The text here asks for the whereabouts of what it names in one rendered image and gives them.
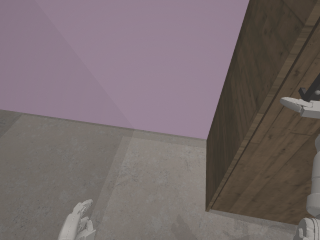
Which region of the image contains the robot right hand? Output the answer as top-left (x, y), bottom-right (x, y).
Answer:
top-left (279, 97), bottom-right (320, 119)

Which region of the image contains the robot left hand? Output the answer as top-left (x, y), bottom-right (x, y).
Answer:
top-left (57, 199), bottom-right (96, 240)

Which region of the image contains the wardrobe door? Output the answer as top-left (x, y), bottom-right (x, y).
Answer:
top-left (211, 16), bottom-right (320, 225)

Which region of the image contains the handle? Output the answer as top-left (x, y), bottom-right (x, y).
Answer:
top-left (298, 73), bottom-right (320, 107)

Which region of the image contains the robot right upper arm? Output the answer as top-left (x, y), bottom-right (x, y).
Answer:
top-left (293, 217), bottom-right (320, 240)

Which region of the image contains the right robot forearm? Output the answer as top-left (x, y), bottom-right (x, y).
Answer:
top-left (306, 134), bottom-right (320, 220)

